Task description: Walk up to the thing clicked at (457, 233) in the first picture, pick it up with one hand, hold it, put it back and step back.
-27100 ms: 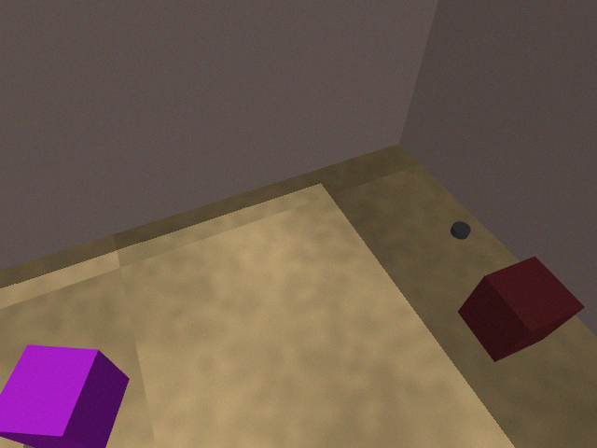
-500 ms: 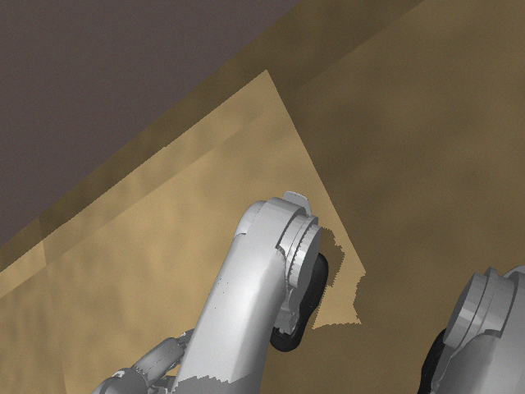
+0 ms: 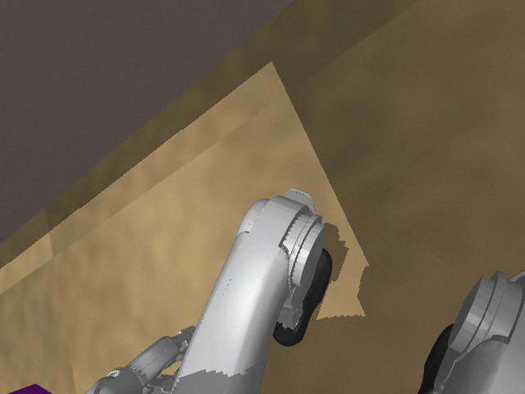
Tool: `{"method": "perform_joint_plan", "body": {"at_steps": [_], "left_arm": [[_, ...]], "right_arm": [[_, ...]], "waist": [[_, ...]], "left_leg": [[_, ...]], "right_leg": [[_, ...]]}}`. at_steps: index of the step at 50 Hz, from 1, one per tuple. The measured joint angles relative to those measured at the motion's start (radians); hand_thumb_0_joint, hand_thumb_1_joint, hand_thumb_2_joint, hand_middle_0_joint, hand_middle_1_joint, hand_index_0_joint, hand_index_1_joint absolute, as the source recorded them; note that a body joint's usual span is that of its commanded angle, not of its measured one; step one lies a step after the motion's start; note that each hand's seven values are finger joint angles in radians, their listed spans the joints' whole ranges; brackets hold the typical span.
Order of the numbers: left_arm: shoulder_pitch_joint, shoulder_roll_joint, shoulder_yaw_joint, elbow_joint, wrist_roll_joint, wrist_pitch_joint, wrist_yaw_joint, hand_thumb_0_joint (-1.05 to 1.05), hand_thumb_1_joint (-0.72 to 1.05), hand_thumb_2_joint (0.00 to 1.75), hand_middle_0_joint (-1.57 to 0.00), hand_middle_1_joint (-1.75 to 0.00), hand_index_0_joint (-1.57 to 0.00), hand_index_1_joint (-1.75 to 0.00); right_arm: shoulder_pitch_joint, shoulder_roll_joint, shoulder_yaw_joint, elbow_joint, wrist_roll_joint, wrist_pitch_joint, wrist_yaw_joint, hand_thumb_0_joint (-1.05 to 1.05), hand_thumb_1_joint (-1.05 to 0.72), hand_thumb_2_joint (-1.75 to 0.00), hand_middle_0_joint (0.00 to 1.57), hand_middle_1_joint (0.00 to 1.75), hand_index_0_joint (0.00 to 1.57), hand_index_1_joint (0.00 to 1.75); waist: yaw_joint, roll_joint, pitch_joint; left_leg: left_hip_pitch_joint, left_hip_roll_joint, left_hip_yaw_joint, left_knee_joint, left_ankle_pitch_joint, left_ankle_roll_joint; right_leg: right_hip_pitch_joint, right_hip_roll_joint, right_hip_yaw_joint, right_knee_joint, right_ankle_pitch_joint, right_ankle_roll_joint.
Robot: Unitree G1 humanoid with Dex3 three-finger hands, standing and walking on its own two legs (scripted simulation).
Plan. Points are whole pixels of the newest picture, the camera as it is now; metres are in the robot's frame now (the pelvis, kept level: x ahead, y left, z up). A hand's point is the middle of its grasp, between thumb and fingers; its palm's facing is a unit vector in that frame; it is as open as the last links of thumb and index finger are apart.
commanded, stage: open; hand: right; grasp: from above
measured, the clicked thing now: out of the picture +0.44 -0.34 -0.28
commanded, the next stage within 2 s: withdraw in 0.16 s
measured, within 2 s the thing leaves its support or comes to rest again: neither
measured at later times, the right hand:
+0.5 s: hand out of the picture +0.46 -0.34 -0.23, palm faces -0.32 +0.14 -0.94, open 14.1 cm
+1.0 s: hand out of the picture +0.40 -0.34 -0.12, palm faces -0.52 +0.13 -0.84, open 13.8 cm
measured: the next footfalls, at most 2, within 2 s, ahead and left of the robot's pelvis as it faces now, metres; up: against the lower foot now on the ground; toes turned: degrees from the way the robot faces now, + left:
none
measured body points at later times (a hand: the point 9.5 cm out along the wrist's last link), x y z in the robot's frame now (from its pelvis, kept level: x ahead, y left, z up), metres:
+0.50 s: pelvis +0.00 +0.00 +0.00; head +0.27 -0.14 +0.34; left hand +0.06 +0.26 -0.05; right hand +0.47 -0.34 -0.17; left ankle +0.13 +0.13 -0.27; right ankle +0.06 -0.12 -0.27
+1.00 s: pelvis -0.01 +0.02 +0.04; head +0.22 -0.08 +0.42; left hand +0.11 +0.29 -0.06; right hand +0.43 -0.34 -0.07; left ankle +0.13 +0.14 -0.27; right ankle +0.06 -0.12 -0.27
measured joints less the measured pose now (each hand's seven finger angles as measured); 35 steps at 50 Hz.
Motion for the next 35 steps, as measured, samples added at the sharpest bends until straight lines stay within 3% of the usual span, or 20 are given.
{"method": "perform_joint_plan", "body": {"at_steps": [6,16,23,26,29,35], "left_arm": [[0.006,-0.003,-0.01,-0.004,-0.004,0.011,0.01,0.0,0.9,0.9,-0.2,-0.29,-0.2,-0.3],[0.011,-0.01,-0.019,-0.008,-0.001,0.023,0.017,0.0,0.89,0.9,-0.2,-0.29,-0.2,-0.3],[0.025,-0.013,0.014,-0.007,-0.005,0.007,0.0,0.0,0.9,0.9,-0.2,-0.29,-0.2,-0.3],[0.047,-0.02,0.051,0.004,-0.024,0.012,-0.012,0.0,0.91,0.91,-0.2,-0.29,-0.2,-0.3],[0.064,-0.03,0.098,0.025,-0.052,0.037,-0.027,0.0,0.91,0.91,-0.2,-0.29,-0.2,-0.3],[0.055,-0.04,0.185,0.033,-0.129,0.121,-0.02,0.0,0.91,0.91,-0.2,-0.29,-0.2,-0.3]], "right_arm": [[0.002,-0.009,0.015,0.001,0.015,-0.014,0.026,0.0,0.58,-1.06,0.09,0.96,0.04,1.01],[0.008,-0.002,0.035,-0.015,-0.017,-0.045,0.011,0.0,0.56,-1.04,0.08,0.98,0.05,1.02],[0.015,0.027,-0.004,-0.101,-0.039,-0.012,0.001,0.0,0.54,-1.02,0.08,1.0,0.07,1.02],[0.052,0.073,-0.029,-0.228,-0.011,0.016,0.017,0.0,0.54,-1.02,0.09,1.01,0.08,1.02],[0.099,0.136,-0.016,-0.336,0.026,0.06,0.054,0.0,0.54,-1.03,0.09,1.01,0.08,1.02],[0.135,0.236,0.07,-0.417,0.119,0.147,0.227,0.0,0.54,-1.04,0.1,1.02,0.08,1.03]], "waist": [[-0.001,0.004,0.002],[-0.005,0.01,-0.006],[-0.017,0.0,-0.026],[-0.039,-0.028,-0.071],[-0.069,-0.078,-0.149],[-0.138,-0.169,-0.257]], "left_leg": [[0.004,0.0,0.0,-0.004,0.004,-0.003],[0.011,-0.001,0.004,-0.009,0.006,0.008],[0.006,0.003,0.001,-0.007,0.004,0.013],[-0.007,0.009,-0.002,-0.01,-0.002,0.023],[-0.023,0.017,-0.01,-0.018,-0.014,0.027],[-0.018,0.029,-0.056,-0.054,-0.027,0.019]], "right_leg": [[0.003,0.0,0.0,-0.003,0.005,-0.001],[0.006,-0.001,0.002,-0.004,0.006,-0.004],[0.004,0.0,-0.003,-0.008,0.005,-0.002],[-0.005,0.002,-0.009,-0.019,0.002,0.004],[-0.018,0.003,-0.022,-0.039,-0.004,0.005],[0.001,-0.004,-0.084,-0.108,0.004,-0.012]]}}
